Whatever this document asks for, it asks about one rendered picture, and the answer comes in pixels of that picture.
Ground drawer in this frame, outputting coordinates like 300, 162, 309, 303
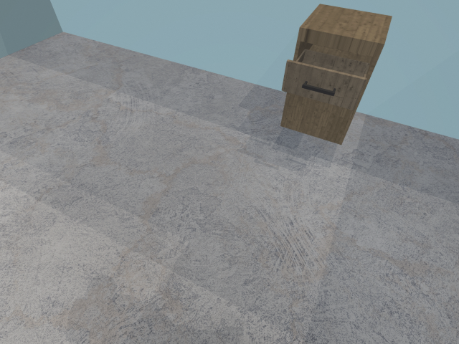
282, 49, 370, 110

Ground handle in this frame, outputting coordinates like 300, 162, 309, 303
302, 81, 336, 96

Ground cabinet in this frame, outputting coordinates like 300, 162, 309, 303
280, 4, 392, 145

